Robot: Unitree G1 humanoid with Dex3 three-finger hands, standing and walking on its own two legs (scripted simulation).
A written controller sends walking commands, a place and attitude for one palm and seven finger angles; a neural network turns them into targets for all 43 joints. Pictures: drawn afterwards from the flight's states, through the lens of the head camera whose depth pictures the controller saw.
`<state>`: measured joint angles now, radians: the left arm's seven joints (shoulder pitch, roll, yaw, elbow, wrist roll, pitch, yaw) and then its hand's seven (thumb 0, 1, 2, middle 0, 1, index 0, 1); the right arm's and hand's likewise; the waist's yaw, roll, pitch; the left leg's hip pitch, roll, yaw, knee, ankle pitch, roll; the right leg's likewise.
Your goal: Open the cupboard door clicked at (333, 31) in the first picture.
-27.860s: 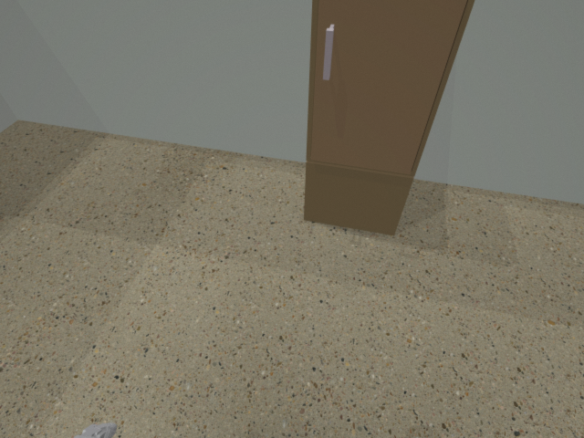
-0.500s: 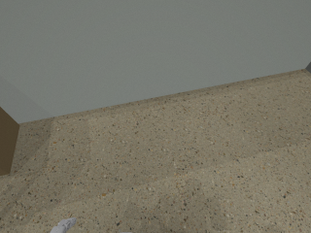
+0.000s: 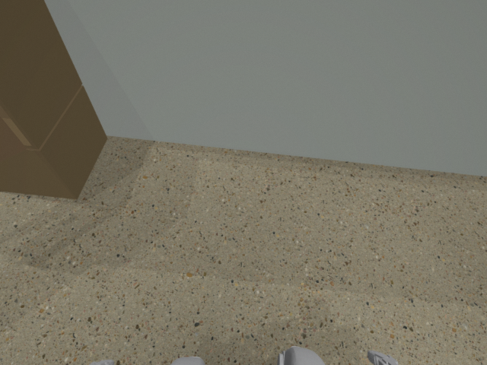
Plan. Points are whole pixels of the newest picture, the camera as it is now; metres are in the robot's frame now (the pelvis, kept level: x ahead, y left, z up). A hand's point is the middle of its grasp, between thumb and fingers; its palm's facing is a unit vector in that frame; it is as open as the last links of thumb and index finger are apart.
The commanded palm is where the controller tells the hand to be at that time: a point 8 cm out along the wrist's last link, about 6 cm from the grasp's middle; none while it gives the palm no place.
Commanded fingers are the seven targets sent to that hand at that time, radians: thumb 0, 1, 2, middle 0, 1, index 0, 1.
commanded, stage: turn to face it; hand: left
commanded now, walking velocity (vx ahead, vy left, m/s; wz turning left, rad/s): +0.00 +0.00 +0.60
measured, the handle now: out of the picture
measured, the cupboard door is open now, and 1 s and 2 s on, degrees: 51 51 51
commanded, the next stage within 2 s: take the last steps up to it in 1.16 s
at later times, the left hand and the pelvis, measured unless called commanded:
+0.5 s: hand out of the picture +0.01 +0.17 -0.17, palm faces +0.32 -0.92 -0.21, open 7.4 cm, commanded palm none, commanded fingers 0.00 0.90 0.90 -0.20 -0.30 -0.20 -0.30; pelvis +0.01 -0.03 +0.00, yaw +18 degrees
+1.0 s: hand out of the picture +0.01 +0.18 -0.14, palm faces +0.55 -0.78 -0.29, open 7.4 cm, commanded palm none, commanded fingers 0.00 0.90 0.90 -0.20 -0.30 -0.20 -0.30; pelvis +0.03 -0.05 +0.00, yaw +35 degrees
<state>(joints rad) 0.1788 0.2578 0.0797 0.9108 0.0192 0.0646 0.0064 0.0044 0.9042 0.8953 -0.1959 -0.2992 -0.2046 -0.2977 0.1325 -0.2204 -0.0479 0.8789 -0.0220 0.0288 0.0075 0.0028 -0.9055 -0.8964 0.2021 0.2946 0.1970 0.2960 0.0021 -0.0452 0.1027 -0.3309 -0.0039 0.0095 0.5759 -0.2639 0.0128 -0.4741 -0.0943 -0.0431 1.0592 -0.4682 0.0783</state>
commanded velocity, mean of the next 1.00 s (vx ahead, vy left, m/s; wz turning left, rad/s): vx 0.00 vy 0.00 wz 0.55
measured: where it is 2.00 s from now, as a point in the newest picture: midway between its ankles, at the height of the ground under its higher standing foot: outside the picture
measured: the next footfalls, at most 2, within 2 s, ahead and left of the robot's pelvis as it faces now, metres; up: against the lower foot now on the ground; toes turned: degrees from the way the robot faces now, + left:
right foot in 0.18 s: +0.07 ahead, -0.15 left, +0.00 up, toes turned +4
left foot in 0.52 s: +0.02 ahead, +0.10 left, +0.00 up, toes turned +24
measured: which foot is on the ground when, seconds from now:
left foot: down 0.00-0.18, up 0.20-0.50, down 0.52-0.90, up 0.92-1.00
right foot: up 0.00-0.16, down 0.18-0.52, up 0.54-0.88, down 0.90-1.00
